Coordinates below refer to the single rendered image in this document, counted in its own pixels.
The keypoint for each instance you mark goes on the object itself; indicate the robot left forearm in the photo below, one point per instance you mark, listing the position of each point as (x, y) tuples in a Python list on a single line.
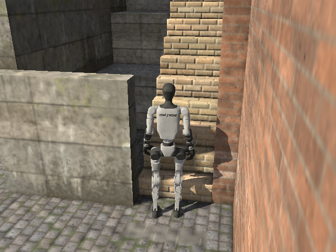
[(147, 139)]

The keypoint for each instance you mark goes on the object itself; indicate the robot right hand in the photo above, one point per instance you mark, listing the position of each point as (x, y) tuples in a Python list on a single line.
[(191, 153)]

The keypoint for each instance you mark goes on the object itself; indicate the left robot upper arm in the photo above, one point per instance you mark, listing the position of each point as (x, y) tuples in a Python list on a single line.
[(150, 120)]

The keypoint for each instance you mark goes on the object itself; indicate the robot right forearm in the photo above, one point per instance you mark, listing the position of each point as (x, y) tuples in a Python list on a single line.
[(189, 141)]

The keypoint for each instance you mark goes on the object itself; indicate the right robot upper arm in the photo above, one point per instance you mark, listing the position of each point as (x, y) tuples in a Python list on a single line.
[(186, 120)]

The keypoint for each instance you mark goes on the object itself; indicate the robot left thigh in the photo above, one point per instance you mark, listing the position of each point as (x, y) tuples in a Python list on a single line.
[(155, 155)]

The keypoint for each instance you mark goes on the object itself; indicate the robot right foot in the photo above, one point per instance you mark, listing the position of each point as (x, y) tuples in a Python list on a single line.
[(176, 213)]

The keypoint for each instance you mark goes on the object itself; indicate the robot left hand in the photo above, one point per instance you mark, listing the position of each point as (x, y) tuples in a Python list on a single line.
[(149, 148)]

